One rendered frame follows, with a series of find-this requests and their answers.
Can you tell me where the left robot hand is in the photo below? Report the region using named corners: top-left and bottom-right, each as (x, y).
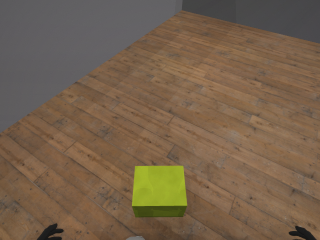
top-left (37, 223), bottom-right (64, 240)

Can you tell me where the carton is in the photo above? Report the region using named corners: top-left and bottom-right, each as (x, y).
top-left (132, 165), bottom-right (187, 218)

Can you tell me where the right robot hand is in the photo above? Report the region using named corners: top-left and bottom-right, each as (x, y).
top-left (289, 226), bottom-right (317, 240)

